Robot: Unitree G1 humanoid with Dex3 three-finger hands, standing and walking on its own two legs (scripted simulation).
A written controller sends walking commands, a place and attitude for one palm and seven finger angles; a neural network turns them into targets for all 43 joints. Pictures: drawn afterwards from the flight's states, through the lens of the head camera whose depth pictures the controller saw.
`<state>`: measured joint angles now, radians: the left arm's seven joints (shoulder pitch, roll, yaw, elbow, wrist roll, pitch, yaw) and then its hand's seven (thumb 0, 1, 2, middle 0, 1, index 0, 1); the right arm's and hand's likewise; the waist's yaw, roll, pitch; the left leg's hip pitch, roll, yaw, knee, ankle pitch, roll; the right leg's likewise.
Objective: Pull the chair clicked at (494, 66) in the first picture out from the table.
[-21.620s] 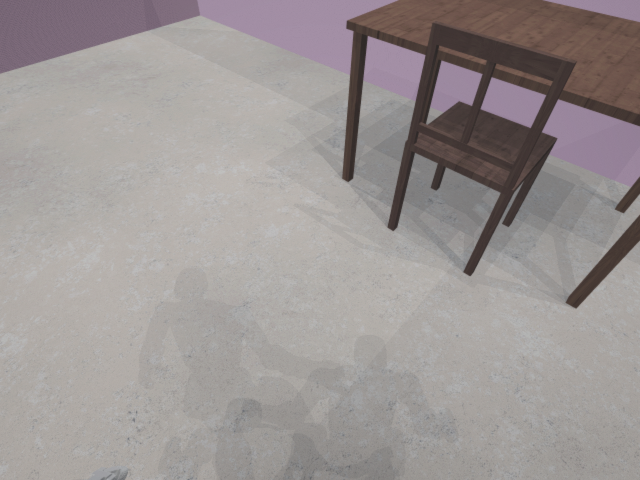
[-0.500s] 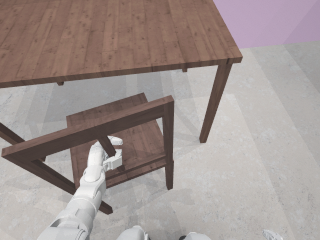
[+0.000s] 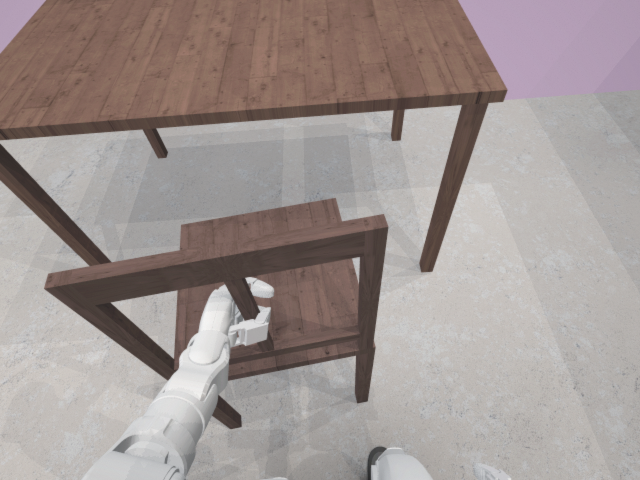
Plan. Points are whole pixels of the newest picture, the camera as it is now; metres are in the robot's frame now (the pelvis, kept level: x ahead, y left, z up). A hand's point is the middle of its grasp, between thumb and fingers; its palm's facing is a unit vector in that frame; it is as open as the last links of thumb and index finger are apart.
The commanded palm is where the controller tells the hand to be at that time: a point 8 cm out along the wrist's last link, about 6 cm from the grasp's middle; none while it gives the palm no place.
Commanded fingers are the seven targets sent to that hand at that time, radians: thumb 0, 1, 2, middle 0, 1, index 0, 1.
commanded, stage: step backward, pulling the chair out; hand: left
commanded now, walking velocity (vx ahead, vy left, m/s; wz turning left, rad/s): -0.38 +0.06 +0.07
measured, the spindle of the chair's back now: (252, 316) +0.36 +0.12 -0.08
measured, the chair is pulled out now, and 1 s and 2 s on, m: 0.32 0.40 0.64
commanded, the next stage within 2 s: stop walking, hand still on the chair in 1.66 s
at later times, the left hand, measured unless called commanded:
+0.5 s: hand (252, 356) +0.28 +0.11 -0.06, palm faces -0.05 -0.98 -0.19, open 5.5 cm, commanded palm +0.28 +0.16 -0.05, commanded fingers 0.00 0.90 0.90 -0.50 -1.45 -0.50 -1.45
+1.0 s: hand (247, 376) +0.26 +0.11 -0.05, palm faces -0.02 -0.98 -0.19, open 5.6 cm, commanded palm +0.24 +0.16 -0.05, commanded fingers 0.00 0.90 0.90 -0.50 -1.45 -0.50 -1.45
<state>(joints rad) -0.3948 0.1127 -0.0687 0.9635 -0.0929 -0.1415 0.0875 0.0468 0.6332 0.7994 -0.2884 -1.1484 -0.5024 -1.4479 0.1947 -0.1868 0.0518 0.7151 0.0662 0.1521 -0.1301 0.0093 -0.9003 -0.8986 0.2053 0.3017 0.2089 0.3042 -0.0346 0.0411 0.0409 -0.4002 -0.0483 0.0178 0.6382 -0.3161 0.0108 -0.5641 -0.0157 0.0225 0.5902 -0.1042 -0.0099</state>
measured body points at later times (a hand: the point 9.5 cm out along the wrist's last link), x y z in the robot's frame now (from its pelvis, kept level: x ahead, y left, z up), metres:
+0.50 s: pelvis -0.05 +0.00 +0.00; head -0.01 -0.02 +0.44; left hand +0.28 +0.16 -0.04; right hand +0.04 -0.26 -0.13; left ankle +0.01 +0.12 -0.72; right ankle +0.12 -0.11 -0.71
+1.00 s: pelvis -0.10 +0.00 +0.01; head -0.01 -0.04 +0.45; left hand +0.25 +0.16 -0.04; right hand -0.02 -0.24 -0.15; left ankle -0.07 +0.13 -0.71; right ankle -0.12 -0.09 -0.72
